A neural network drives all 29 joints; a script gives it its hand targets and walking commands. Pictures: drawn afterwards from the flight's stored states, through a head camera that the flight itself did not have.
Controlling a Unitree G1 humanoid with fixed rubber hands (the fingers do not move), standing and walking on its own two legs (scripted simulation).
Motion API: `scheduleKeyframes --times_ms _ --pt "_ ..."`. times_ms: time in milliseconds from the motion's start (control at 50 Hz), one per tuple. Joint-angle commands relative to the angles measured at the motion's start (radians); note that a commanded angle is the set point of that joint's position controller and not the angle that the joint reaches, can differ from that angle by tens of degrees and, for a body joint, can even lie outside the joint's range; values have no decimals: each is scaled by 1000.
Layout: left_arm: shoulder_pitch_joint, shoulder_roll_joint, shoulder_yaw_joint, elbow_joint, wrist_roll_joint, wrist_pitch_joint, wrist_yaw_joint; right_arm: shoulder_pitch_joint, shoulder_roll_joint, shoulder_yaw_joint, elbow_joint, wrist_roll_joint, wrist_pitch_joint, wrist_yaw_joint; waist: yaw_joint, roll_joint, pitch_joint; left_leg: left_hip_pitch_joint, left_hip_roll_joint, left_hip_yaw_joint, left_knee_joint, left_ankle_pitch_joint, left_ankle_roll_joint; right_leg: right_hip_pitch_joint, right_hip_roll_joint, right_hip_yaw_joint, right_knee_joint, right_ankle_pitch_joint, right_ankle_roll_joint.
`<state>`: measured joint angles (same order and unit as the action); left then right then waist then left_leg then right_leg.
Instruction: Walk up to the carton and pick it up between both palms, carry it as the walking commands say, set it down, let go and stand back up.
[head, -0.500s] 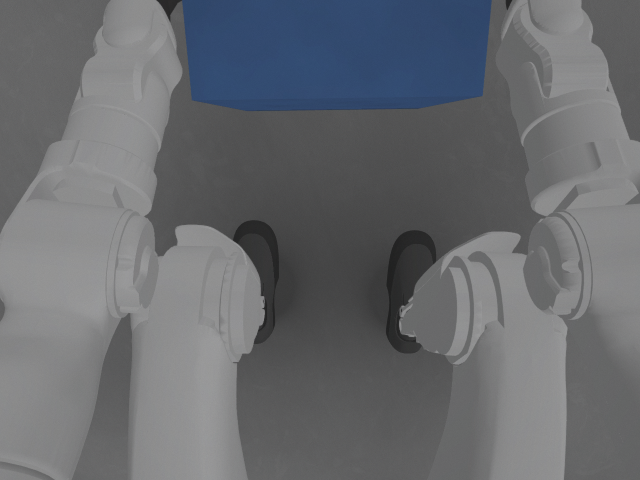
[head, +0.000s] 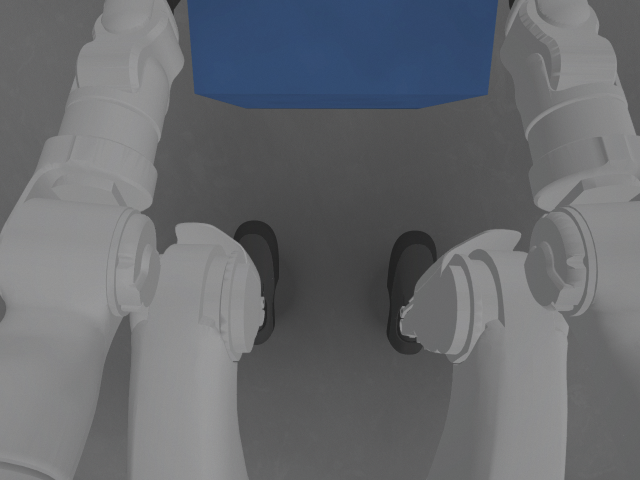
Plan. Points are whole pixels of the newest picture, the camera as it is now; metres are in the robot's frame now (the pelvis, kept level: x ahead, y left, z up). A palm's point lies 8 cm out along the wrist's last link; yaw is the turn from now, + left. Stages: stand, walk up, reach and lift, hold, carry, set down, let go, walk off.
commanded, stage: reach and lift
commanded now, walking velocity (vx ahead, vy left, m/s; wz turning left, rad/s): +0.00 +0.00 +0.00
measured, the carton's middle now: (336, 32) +0.52 +0.01 -0.26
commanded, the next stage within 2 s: none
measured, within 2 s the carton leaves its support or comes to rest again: leaves its support in 0.04 s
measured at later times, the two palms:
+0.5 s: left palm out of the picture +0.54 +0.17 -0.12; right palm out of the picture +0.54 -0.16 -0.11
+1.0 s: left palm out of the picture +0.52 +0.17 -0.06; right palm out of the picture +0.54 -0.17 -0.05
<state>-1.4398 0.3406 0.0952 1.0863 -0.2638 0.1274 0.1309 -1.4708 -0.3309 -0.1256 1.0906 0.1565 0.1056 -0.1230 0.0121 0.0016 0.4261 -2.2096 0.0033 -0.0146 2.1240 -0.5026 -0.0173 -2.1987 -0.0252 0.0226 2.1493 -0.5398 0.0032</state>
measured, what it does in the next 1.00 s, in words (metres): stands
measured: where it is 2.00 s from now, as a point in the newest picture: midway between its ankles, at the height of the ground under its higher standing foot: (331, 307)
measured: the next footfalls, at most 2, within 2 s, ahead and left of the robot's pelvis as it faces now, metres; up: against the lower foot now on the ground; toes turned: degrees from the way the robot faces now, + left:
none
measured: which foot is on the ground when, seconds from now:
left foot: down 0.00-1.00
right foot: down 0.00-1.00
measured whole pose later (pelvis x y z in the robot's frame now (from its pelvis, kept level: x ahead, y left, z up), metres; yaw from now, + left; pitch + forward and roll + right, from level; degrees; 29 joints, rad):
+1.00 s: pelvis -0.02 +0.01 +0.05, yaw +0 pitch +22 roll -1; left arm -1.36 0.21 0.28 0.74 -0.02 0.41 0.16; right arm -1.41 -0.36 -0.18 0.88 0.16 0.33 -0.09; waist 0.01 0.00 0.52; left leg -1.90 -0.01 -0.01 2.02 -0.50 -0.01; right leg -1.87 -0.02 0.03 2.03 -0.54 0.02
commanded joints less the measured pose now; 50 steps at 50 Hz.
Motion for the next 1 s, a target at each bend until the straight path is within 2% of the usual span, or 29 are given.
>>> scheduleKeyframes --times_ms 0,40,100,120,160,180,200,240,260,280,300,320,380,420,460,500,520,540,580,620,720,760,780,800,840,900,940,960,980 --pt "-700 -868 -337 -509 -79 -28 -242 -594 988 377 -427 139 23 223 32 -52 -1931 817 -112 108 -106 416 11 816 145 -97 -131 423 17" --pt "-756 -884 -355 -538 -99 -14 -235 -650 941 349 -488 151 21 213 -11 8 -2045 887 -111 118 -105 394 0 883 145 -99 -142 411 -1" --pt "-730 -895 -306 -473 -46 1 -236 -597 994 327 -342 117 59 235 25 -18 -1827 786 -110 113 -137 282 6 786 140 -98 -159 297 -3" --pt "-702 -932 -284 -419 -29 12 -249 -595 980 311 -334 93 59 242 7 -18 -1758 765 -109 102 -147 266 10 732 135 -108 -171 281 -5" --pt "-693 -951 -259 -358 7 29 -263 -569 1031 250 -234 72 75 267 28 29 -1637 711 -98 113 -171 159 9 665 129 -107 -194 179 -12" --pt "-718 -994 -252 -373 -15 31 -275 -588 1026 231 -266 54 76 271 -21 25 -1637 702 -103 106 -171 141 18 656 131 -107 -200 150 -13" --pt "-758 -1003 -251 -403 -16 36 -285 -566 1059 234 -252 35 95 278 -32 -30 -1657 683 -105 113 -173 135 13 676 129 -117 -214 159 -14" --pt "-833 -1003 -299 -575 -61 35 -286 -612 1084 261 -397 75 93 276 -43 -28 -1915 793 -111 112 -162 223 18 811 138 -110 -205 268 -16" --pt "-813 -1048 -294 -589 -57 43 -279 -611 1100 265 -411 79 97 274 -31 10 -2011 856 -122 121 -164 256 13 850 145 -114 -202 302 -20" --pt "-823 -1001 -279 -623 -54 51 -278 -688 1093 296 -478 99 103 272 -7 -24 -2044 899 -122 107 -163 306 22 835 143 -116 -193 319 -4" --pt "-832 -1031 -292 -661 -63 59 -272 -680 1116 296 -504 113 103 272 -15 -8 -2140 946 -124 107 -164 333 19 879 152 -122 -195 347 -4" --pt "-788 -1045 -292 -551 -42 73 -275 -664 1089 263 -447 93 106 278 -18 2 -2056 901 -124 116 -171 270 10 817 149 -128 -204 281 -13" --pt "-754 -1087 -252 -535 -1 96 -274 -772 1087 281 -552 100 100 289 12 -2 -2026 925 -131 90 -192 260 24 763 148 -132 -204 247 -7" --pt "-774 -1129 -262 -593 -26 99 -271 -774 1075 286 -597 109 104 283 -27 20 -2116 966 -130 104 -180 302 14 849 149 -125 -217 298 -13" --pt "-746 -1146 -234 -556 -6 105 -269 -744 1098 265 -518 97 121 294 -7 17 -2057 944 -133 101 -203 243 18 789 149 -131 -215 233 -10" --pt "-785 -1138 -246 -607 -6 107 -274 -713 1140 255 -518 90 139 305 -11 2 -2069 931 -126 104 -202 229 21 803 154 -122 -229 227 -14" --pt "-770 -1149 -234 -588 9 121 -273 -698 1143 251 -518 79 142 306 -30 -19 -2060 959 -135 82 -221 222 23 780 158 -142 -227 220 -9" --pt "-775 -1175 -244 -584 12 127 -279 -721 1126 236 -547 89 138 310 -25 36 -2099 973 -135 86 -217 241 18 783 157 -134 -227 242 -13" --pt "-705 -1181 -215 -490 39 148 -287 -665 1118 221 -468 43 155 322 -30 -26 -1977 918 -132 88 -234 162 11 719 155 -146 -253 168 -12" --pt "-701 -1209 -204 -493 62 158 -294 -713 1146 213 -488 43 157 328 -34 0 -1990 923 -131 84 -235 166 20 723 159 -145 -251 174 -12" --pt "-702 -1244 -233 -630 45 174 -291 -698 1217 260 -573 83 182 324 -4 9 -2263 1043 -146 102 -243 312 15 878 174 -131 -262 305 -1" --pt "-678 -1237 -236 -615 51 192 -295 -700 1216 280 -602 77 195 322 -9 -27 -2283 1038 -145 107 -248 291 14 894 172 -128 -290 287 2" --pt "-651 -1239 -232 -599 61 201 -300 -684 1204 271 -578 75 202 320 4 -7 -2262 1030 -149 99 -259 284 14 886 168 -132 -283 274 4" --pt "-701 -1246 -232 -619 42 204 -302 -716 1204 272 -607 68 206 320 -30 -37 -2249 1024 -149 91 -272 250 15 879 168 -133 -299 236 4" --pt "-698 -1247 -266 -689 34 213 -300 -723 1228 310 -647 99 212 320 6 -18 -2381 1100 -152 98 -278 309 11 954 175 -127 -303 297 2" --pt "-701 -1235 -289 -722 50 217 -297 -614 1252 268 -584 61 224 316 -30 -18 -2348 1099 -160 74 -303 327 10 919 183 -137 -309 320 -1" --pt "-728 -1228 -276 -731 57 215 -303 -608 1271 260 -577 52 229 317 -37 -23 -2314 1054 -158 90 -316 271 14 933 183 -117 -345 288 -3" --pt "-685 -1215 -242 -668 82 222 -310 -623 1279 247 -549 51 229 317 -13 -24 -2218 991 -151 104 -319 231 16 913 179 -105 -367 239 0" --pt "-648 -1235 -248 -633 91 223 -311 -544 1283 216 -475 21 236 320 -21 -22 -2179 994 -153 99 -335 210 15 877 179 -117 -362 224 -1"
